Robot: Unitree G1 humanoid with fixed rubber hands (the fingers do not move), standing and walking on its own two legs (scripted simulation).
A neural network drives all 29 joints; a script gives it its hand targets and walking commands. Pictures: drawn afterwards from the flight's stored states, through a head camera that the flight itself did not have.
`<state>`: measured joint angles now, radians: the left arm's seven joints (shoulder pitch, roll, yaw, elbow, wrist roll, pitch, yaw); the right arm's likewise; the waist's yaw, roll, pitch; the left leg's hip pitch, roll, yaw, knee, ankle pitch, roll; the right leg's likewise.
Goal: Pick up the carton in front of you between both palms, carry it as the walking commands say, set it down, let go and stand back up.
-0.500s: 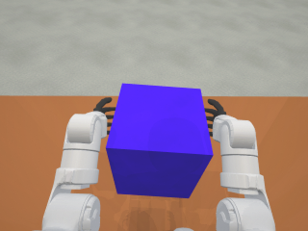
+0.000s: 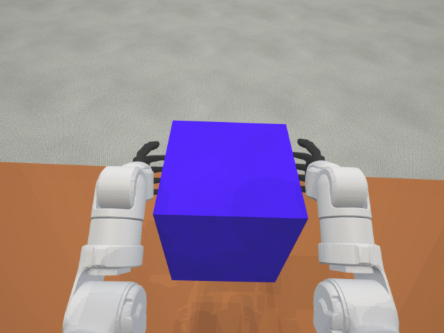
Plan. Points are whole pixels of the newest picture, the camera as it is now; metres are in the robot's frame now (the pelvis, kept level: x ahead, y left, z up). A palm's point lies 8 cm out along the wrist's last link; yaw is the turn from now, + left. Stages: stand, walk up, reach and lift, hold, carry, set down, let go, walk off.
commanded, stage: carry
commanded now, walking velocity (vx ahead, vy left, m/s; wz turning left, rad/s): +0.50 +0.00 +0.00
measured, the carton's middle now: (226, 205) +0.34 +0.01 +0.03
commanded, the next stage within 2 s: none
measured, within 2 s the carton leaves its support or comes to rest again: neither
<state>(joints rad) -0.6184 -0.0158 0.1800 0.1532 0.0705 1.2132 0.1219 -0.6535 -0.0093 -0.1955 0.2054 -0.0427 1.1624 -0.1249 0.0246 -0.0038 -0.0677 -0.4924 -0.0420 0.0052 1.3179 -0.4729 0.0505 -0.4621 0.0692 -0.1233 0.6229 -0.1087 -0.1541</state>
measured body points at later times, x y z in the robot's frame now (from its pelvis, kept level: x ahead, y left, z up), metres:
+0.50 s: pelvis +0.31 +0.04 -0.05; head +0.31 +0.04 +0.40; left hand +0.68 +0.18 +0.06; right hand +0.67 -0.12 +0.07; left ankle +0.38 +0.07 -0.76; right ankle +0.15 -0.06 -0.65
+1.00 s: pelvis +0.62 +0.02 -0.09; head +0.62 +0.01 +0.36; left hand +0.99 +0.16 +0.04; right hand +0.99 -0.15 +0.04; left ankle +0.43 +0.09 -0.70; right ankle +0.71 -0.02 -0.81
